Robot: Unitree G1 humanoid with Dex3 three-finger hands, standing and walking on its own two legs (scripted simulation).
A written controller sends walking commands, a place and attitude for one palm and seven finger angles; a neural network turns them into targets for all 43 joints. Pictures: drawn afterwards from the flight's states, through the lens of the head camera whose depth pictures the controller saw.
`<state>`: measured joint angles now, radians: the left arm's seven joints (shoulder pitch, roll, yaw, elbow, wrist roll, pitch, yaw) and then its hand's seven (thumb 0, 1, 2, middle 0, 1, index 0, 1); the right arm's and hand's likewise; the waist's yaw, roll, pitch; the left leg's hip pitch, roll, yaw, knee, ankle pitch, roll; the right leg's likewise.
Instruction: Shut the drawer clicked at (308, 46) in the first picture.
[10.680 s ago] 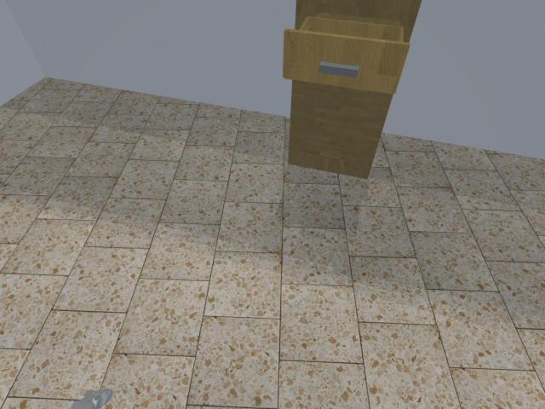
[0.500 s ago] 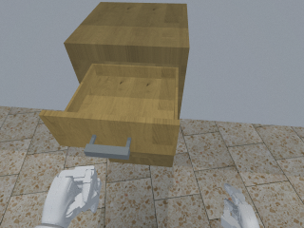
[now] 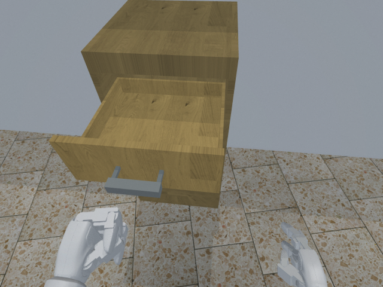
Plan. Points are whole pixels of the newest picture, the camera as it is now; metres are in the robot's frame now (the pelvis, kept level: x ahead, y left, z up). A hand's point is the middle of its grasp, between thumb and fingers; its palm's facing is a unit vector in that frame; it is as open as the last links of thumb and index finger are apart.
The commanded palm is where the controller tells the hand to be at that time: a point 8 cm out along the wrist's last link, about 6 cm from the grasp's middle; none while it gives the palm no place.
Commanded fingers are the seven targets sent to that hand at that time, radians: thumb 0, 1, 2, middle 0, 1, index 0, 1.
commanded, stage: bring the fist close to the handle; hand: left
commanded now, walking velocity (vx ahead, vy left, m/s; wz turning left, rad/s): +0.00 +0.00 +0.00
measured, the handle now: (136, 179) +0.35 +0.16 +0.01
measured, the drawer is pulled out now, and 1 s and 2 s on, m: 0.28 0.28 0.24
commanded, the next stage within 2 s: push the drawer shut in 1.26 s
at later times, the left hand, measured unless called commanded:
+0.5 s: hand (138, 232) +0.22 +0.12 +0.05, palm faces -0.09 -1.00 -0.02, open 3.3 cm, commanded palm +0.20 +0.17 +0.05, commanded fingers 0.00 0.90 0.90 -1.40 -1.60 -1.40 -1.60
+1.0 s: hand (150, 217) +0.26 +0.11 +0.01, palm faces -0.11 -0.99 -0.03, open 3.3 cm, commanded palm +0.24 +0.17 +0.01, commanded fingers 0.00 0.90 0.90 -1.40 -1.60 -1.40 -1.60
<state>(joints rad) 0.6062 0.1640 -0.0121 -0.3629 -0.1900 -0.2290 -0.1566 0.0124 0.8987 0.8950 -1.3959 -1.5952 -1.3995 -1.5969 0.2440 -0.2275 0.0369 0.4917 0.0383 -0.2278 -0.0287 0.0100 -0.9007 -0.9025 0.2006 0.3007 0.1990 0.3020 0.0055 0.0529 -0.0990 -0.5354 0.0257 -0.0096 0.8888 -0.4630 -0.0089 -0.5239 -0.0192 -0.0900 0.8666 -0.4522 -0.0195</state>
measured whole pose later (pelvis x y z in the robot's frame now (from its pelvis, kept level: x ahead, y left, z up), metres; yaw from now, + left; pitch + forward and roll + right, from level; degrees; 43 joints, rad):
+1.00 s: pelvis -0.02 +0.00 -0.04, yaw -1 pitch +16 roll -1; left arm 0.18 0.14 -0.03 0.05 -0.13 -0.36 -0.07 0.01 0.90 0.89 -1.39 -1.60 -1.40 -1.60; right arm 0.23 -0.24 0.01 0.51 0.01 -0.11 0.00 0.01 -0.90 -0.90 0.20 0.30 0.20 0.30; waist -0.03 0.03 -0.13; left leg -0.86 0.03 0.00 1.12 -0.53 0.00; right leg -0.86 -0.03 -0.07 1.11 -0.52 -0.02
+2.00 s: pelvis -0.03 +0.00 -0.04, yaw +0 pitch +15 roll -1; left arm -0.15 0.17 -0.01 0.35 -0.13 -0.37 -0.05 -0.05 0.80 0.92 -1.40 -1.60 -1.40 -1.60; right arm 0.21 -0.25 0.02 0.58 0.02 -0.06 -0.02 0.01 -0.90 -0.90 0.20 0.30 0.20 0.30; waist -0.05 0.03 -0.11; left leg -0.88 0.02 -0.01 1.11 -0.49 0.00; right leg -0.87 -0.03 -0.08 1.09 -0.48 -0.02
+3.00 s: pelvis -0.04 +0.01 -0.04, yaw -2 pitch +20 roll -1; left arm -0.71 0.23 0.20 0.98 -0.07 -0.50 -0.04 0.00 0.78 0.90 -1.40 -1.60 -1.40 -1.60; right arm 0.31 -0.25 0.01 0.64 -0.01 0.00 0.02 0.00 -0.90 -0.90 0.20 0.30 0.20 0.30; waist -0.13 0.03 -0.11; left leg -0.98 0.03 0.02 1.12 -0.48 0.01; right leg -0.98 -0.02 -0.05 1.09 -0.45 -0.01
